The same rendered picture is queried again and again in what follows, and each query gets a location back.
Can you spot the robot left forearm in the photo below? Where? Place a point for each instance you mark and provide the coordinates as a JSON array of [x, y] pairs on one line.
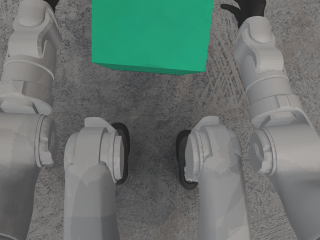
[[30, 62]]

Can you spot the left robot thigh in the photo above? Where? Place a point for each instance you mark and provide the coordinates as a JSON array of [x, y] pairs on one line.
[[90, 189]]

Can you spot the left robot upper arm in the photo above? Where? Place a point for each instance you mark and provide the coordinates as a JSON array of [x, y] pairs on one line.
[[28, 142]]

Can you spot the right robot upper arm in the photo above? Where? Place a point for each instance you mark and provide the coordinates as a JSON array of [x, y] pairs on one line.
[[289, 155]]

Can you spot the carton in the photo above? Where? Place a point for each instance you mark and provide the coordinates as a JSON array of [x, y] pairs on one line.
[[152, 36]]

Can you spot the robot right forearm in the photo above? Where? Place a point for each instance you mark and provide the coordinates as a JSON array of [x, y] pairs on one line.
[[266, 83]]

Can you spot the left robot hand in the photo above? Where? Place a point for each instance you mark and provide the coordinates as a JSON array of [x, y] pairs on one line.
[[52, 3]]

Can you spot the robot right foot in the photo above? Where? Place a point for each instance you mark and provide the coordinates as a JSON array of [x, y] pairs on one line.
[[181, 143]]

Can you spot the right robot hand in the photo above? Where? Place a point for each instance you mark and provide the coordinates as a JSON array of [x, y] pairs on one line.
[[248, 8]]

